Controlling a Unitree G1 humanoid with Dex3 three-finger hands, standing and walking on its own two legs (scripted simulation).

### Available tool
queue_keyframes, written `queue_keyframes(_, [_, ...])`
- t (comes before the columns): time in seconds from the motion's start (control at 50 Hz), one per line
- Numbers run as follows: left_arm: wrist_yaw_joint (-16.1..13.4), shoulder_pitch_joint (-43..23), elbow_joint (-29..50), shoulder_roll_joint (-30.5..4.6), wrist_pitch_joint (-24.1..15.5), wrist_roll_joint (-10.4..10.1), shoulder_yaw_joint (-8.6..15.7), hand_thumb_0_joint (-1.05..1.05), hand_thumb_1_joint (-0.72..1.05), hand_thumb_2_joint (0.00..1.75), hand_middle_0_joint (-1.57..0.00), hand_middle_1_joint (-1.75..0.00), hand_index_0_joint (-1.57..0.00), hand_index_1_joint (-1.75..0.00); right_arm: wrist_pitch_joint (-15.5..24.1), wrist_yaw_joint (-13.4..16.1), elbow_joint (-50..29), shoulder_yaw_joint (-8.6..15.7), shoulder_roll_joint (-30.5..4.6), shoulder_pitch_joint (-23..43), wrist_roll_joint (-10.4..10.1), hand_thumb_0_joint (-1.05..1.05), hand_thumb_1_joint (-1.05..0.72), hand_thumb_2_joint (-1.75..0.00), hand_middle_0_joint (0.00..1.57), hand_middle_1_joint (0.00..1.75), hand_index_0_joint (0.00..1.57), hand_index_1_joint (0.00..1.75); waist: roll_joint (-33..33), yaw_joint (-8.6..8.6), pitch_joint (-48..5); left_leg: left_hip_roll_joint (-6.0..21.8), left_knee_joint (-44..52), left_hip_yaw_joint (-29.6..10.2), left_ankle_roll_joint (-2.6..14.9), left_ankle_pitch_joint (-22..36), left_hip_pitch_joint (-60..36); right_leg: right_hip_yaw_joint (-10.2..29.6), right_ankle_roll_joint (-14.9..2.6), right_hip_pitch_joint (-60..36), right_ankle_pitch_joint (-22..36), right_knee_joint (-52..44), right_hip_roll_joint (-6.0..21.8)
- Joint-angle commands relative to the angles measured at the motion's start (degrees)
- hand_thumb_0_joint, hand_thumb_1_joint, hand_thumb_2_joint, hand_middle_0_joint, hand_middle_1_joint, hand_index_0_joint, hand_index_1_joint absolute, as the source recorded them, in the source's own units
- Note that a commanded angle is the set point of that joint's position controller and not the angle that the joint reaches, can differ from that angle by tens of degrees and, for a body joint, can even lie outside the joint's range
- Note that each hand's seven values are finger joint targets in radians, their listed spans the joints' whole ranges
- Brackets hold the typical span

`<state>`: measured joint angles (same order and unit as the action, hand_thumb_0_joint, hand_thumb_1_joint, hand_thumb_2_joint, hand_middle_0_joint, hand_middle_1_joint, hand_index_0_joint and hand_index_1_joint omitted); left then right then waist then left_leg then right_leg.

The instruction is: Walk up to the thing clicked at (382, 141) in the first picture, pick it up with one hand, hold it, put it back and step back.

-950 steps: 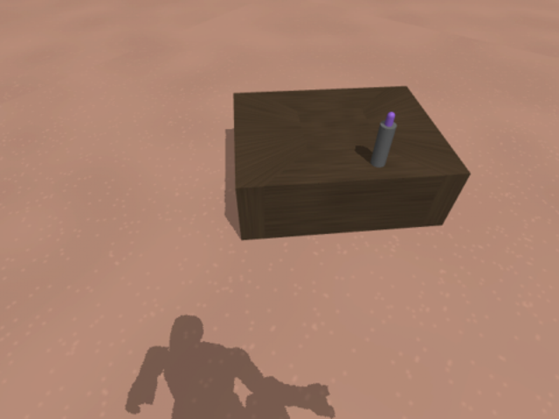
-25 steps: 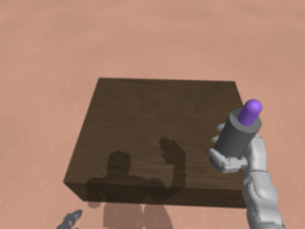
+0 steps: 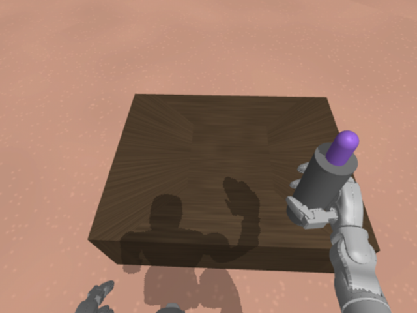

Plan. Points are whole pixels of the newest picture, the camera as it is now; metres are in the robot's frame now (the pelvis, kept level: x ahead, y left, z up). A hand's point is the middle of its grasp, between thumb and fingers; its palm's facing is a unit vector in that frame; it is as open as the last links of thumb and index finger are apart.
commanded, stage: crouch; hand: right
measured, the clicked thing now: (320, 181) +0.35 -0.17 +0.08
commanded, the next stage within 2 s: lower in 0.88 s
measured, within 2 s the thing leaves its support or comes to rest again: neither
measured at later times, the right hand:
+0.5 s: hand (283, 200) +0.41 -0.16 -0.12, palm faces +0.04 +1.00 -0.02, open 8.6 cm
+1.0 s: hand (277, 204) +0.44 -0.16 -0.19, palm faces +0.05 +1.00 -0.02, open 8.6 cm
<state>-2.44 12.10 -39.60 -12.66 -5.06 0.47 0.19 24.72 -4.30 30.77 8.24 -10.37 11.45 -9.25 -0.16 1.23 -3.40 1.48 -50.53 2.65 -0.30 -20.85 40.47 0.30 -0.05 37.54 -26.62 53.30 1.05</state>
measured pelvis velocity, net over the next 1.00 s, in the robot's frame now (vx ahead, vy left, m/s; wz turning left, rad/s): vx -0.06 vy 0.00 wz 0.00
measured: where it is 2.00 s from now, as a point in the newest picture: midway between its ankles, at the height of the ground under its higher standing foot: outside the picture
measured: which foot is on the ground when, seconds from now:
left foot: down 0.00-1.00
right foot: down 0.00-1.00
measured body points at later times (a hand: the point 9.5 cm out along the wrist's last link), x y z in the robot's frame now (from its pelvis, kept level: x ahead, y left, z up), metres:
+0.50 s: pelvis -0.04 +0.00 -0.13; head +0.13 -0.01 +0.29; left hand +0.05 +0.27 -0.26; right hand +0.40 -0.21 -0.12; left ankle +0.04 +0.13 -0.69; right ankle +0.00 -0.12 -0.69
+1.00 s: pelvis -0.06 +0.00 -0.20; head +0.13 -0.02 +0.21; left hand +0.03 +0.27 -0.32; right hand +0.43 -0.22 -0.19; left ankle +0.04 +0.13 -0.69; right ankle +0.00 -0.12 -0.69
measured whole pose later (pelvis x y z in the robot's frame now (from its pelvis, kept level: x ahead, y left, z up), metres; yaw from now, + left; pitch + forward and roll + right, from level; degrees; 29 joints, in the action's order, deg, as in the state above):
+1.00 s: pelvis -0.06 +0.00 -0.20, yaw +0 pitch +34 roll +1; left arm 1.7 11.2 -38.3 -15.6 -2.7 3.0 0.4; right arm 31.5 -7.5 56.4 20.6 -19.2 44.8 -4.0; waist 0.9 7.6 -10.6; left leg 3.2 -97.3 2.0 0.2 -30.9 100.8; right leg 1.1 -0.2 97.6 -38.4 101.6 0.0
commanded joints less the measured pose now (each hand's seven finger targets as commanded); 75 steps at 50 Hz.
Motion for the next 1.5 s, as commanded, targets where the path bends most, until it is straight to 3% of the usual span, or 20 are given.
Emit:
queue_keyframes(0.0, [0.2,0.7,5.4,-7.7,-2.4,0.6,2.8,0.00,0.90,0.90,-0.20,-0.31,-0.20,-0.30,7.3,-1.5,-3.5,1.3,-4.6,19.8,-0.2,0.00,-0.34,-1.29,1.35,1.43,1.37,1.43,-0.6,2.04,-16.0,-0.8,-0.9,-1.9,1.15,8.5,-3.1,1.0,-0.76,3.9,9.7,-1.4,-0.8])
queue_keyframes(0.14, [1.8,3.5,6.2,-9.4,-2.6,1.5,3.1,0.00,0.90,0.91,-0.20,-0.31,-0.20,-0.30,14.6,-3.4,0.7,7.6,-11.5,31.5,0.3,0.00,-0.31,-1.31,1.34,1.44,1.37,1.44,2.6,1.88,-32.6,-0.8,-14.8,-2.6,2.00,9.6,6.9,0.9,-0.23,15.0,11.2,11.7,-1.4])
queue_keyframes(0.22, [2.1,4.9,5.6,-11.1,-1.9,1.6,3.8,0.00,0.88,0.92,-0.20,-0.30,-0.19,-0.31,15.3,-4.1,4.7,9.7,-13.8,34.9,0.4,0.00,-0.34,-1.29,1.33,1.41,1.35,1.41,2.9,2.41,-34.6,-0.5,-19.3,-3.0,2.35,9.4,11.1,0.7,-0.31,21.4,10.4,16.5,-1.8])
queue_keyframes(0.32, [3.0,6.1,5.0,-12.7,-0.9,1.4,4.8,0.00,0.89,0.92,-0.20,-0.31,-0.20,-0.31,13.9,-4.5,9.1,8.2,-11.7,38.0,0.8,0.00,-0.34,-1.31,1.33,1.42,1.35,1.42,3.4,4.24,-37.9,-0.4,-23.6,-2.1,2.82,9.4,17.1,2.3,-0.16,23.2,11.6,20.2,-1.7])
queue_keyframes(0.5, [4.0,6.6,5.0,-11.9,0.5,1.7,4.3,0.00,0.91,0.91,-0.20,-0.31,-0.20,-0.30,13.7,-3.6,8.9,13.4,-16.6,44.6,2.0,0.00,-0.33,-1.32,1.34,1.44,1.36,1.44,1.7,4.92,-41.4,-0.2,-29.2,-2.7,2.77,7.7,20.1,1.3,-1.02,34.1,7.1,27.1,-2.0])
queue_keyframes(0.54, [3.9,6.2,5.0,-12.0,0.6,1.8,4.5,0.00,0.92,0.91,-0.20,-0.31,-0.21,-0.30,13.5,-3.2,10.8,14.5,-17.9,45.9,2.5,0.00,-0.34,-1.33,1.34,1.44,1.37,1.44,1.4,5.07,-39.4,-0.1,-28.5,-3.0,2.36,1.6,22.5,1.3,-1.34,36.6,1.3,27.4,-2.0])
queue_keyframes(0.6, [3.8,5.9,4.7,-12.1,0.6,2.1,4.3,0.00,0.91,0.90,-0.20,-0.31,-0.21,-0.30,13.5,-3.2,12.6,13.7,-17.8,48.9,3.2,0.00,-0.37,-1.32,1.34,1.43,1.36,1.43,2.4,6.25,-38.9,0.1,-29.4,-3.5,2.07,-3.1,26.5,1.7,-1.43,39.0,-3.3,28.7,-1.8])
queue_keyframes(0.74, [3.6,7.4,4.5,-13.0,0.8,2.3,4.4,0.00,0.90,0.91,-0.20,-0.30,-0.20,-0.30,11.7,-3.9,14.7,13.3,-17.7,51.3,3.6,0.00,-0.32,-1.31,1.32,1.42,1.34,1.42,3.8,7.28,-42.5,0.2,-33.3,-2.7,2.49,0.3,29.2,1.9,-1.27,40.4,0.0,32.0,-1.8])
queue_keyframes(0.76, [3.6,7.3,5.0,-12.5,0.9,2.4,4.0,0.00,0.91,0.90,-0.20,-0.30,-0.20,-0.30,12.0,-3.7,11.4,14.8,-20.3,53.3,3.6,0.00,-0.32,-1.31,1.32,1.42,1.34,1.42,4.8,6.23,-43.3,0.3,-33.8,-2.9,2.55,0.8,28.7,1.5,-1.32,41.1,0.4,32.4,-1.9])
queue_keyframes(0.98, [3.3,6.7,5.1,-13.1,1.1,2.6,4.0,0.00,0.90,0.91,-0.20,-0.30,-0.20,-0.30,10.7,-2.8,12.8,13.9,-19.3,55.7,3.9,0.00,-0.35,-1.30,1.30,1.40,1.32,1.40,4.1,7.31,-42.5,0.4,-36.3,-2.3,2.29,-3.6,33.6,1.8,-1.68,45.5,-4.4,35.2,-2.0])
queue_keyframes(1.06, [3.7,7.4,4.0,-13.0,1.1,3.0,3.8,0.00,0.89,0.91,-0.20,-0.30,-0.20,-0.30,10.8,-2.5,18.6,13.4,-17.1,51.8,4.4,0.00,-0.33,-1.28,1.29,1.38,1.31,1.38,4.4,7.42,-40.0,0.3,-39.7,-1.8,2.58,-2.0,38.5,2.0,-1.44,48.0,-2.1,37.7,-2.1])
queue_keyframes(1.1, [3.6,7.8,4.1,-13.4,1.2,3.2,4.0,0.00,0.90,0.90,-0.20,-0.30,-0.20,-0.30,11.9,-2.3,15.3,15.1,-20.5,54.4,5.0,0.00,-0.32,-1.29,1.29,1.39,1.32,1.39,4.1,7.32,-43.1,0.3,-41.1,-2.3,2.50,-0.1,37.4,1.7,-1.59,49.0,-0.5,39.9,-2.2])
queue_keyframes(1.16, [3.9,7.5,4.1,-13.8,1.3,3.5,4.0,0.00,0.90,0.90,-0.20,-0.30,-0.20,-0.30,12.5,-2.6,15.3,13.1,-17.8,55.7,4.9,0.00,-0.35,-1.30,1.30,1.40,1.33,1.40,6.1,8.03,-43.8,0.5,-43.0,-1.8,2.64,-0.2,40.3,1.9,-1.21,47.8,0.2,40.7,-2.2])
queue_keyframes(1.2, [4.1,8.5,3.9,-13.8,1.5,3.7,4.1,0.00,0.89,0.91,-0.20,-0.30,-0.20,-0.30,13.1,-2.1,13.8,15.1,-20.3,56.6,5.2,0.00,-0.35,-1.29,1.30,1.39,1.32,1.39,7.3,7.59,-45.5,0.6,-44.6,-1.6,2.75,1.4,40.6,1.9,-1.07,47.4,2.1,41.8,-2.3])
queue_keyframes(1.24, [4.2,8.5,4.2,-14.1,1.7,3.8,4.3,0.00,0.89,0.91,-0.20,-0.30,-0.20,-0.30,13.0,-2.2,14.9,12.6,-17.4,57.2,5.6,0.00,-0.36,-1.30,1.30,1.40,1.32,1.40,6.2,8.79,-47.6,0.7,-45.3,-1.6,2.58,1.6,40.2,1.9,-1.06,47.6,2.0,43.0,-2.3])
queue_keyframes(1.34, [4.5,8.8,3.5,-14.8,2.3,4.1,4.3,0.00,0.89,0.91,-0.21,-0.30,-0.20,-0.31,12.5,-1.6,16.2,12.5,-17.6,57.9,6.4,0.00,-0.33,-1.33,1.32,1.43,1.34,1.43,9.1,8.87,-45.7,1.0,-47.4,-0.8,2.80,-1.0,45.7,2.8,-0.51,47.4,0.5,43.4,-2.3])
queue_keyframes(1.38, [4.5,8.9,3.9,-14.8,2.6,3.9,4.3,0.00,0.89,0.91,-0.20,-0.30,-0.20,-0.30,12.7,-1.1,13.4,14.1,-20.6,59.5,6.5,0.00,-0.32,-1.33,1.32,1.44,1.35,1.44,7.7,8.44,-47.9,1.1,-48.0,-1.1,2.56,0.2,43.3,2.3,-0.88,49.0,0.8,44.9,-2.4])
queue_keyframes(1.42, [4.6,8.5,3.9,-14.7,2.7,3.9,4.1,0.00,0.90,0.91,-0.21,-0.30,-0.20,-0.30,12.0,-1.4,16.2,12.7,-17.8,58.5,6.3,0.00,-0.30,-1.35,1.33,1.45,1.35,1.45,6.5,9.26,-46.4,1.1,-48.4,-1.1,2.50,-0.7,44.3,1.9,-1.03,51.2,-0.4,45.8,-2.5])
queue_keyframes(1.46, [4.6,9.3,4.3,-14.6,3.1,3.8,4.0,0.00,0.90,0.90,-0.20,-0.30,-0.20,-0.30,12.5,-0.7,12.1,15.3,-22.5,62.0,6.6,0.00,-0.31,-1.38,1.35,1.48,1.38,1.48,7.2,8.33,-49.7,1.3,-49.0,-1.4,2.44,0.4,42.4,1.3,-1.11,51.3,0.5,46.5,-2.7])
queue_keyframes(1.48, [4.7,9.3,3.7,-14.5,3.2,3.9,3.9,0.00,0.90,0.91,-0.20,-0.30,-0.20,-0.30,11.8,-0.8,17.4,13.6,-19.1,58.7,6.7,0.00,-0.34,-1.38,1.36,1.49,1.39,1.49,5.6,9.47,-47.6,1.3,-49.1,-1.2,2.33,0.4,42.6,1.2,-1.23,52.9,0.0,47.0,-2.7])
